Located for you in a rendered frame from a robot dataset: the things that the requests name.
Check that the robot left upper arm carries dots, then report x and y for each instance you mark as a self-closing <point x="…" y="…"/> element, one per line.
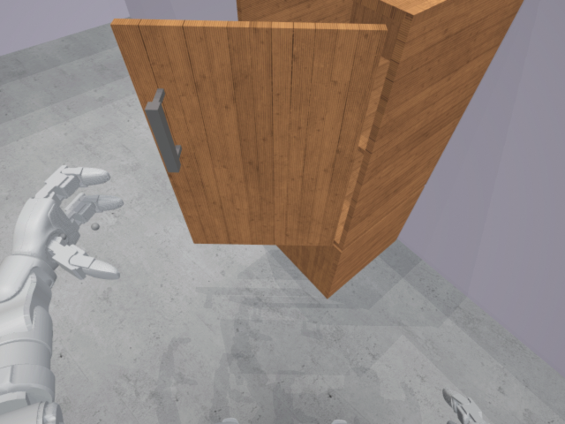
<point x="38" y="413"/>

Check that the left robot forearm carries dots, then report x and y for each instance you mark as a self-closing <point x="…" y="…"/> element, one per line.
<point x="26" y="332"/>

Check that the robot right hand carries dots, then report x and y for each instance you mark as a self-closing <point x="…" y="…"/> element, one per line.
<point x="467" y="411"/>

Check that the cupboard door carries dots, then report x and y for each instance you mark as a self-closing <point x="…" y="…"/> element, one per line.
<point x="268" y="114"/>

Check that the robot left hand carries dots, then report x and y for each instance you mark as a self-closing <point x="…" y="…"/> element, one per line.
<point x="41" y="220"/>

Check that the handle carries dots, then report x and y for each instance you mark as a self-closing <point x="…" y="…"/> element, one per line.
<point x="156" y="117"/>

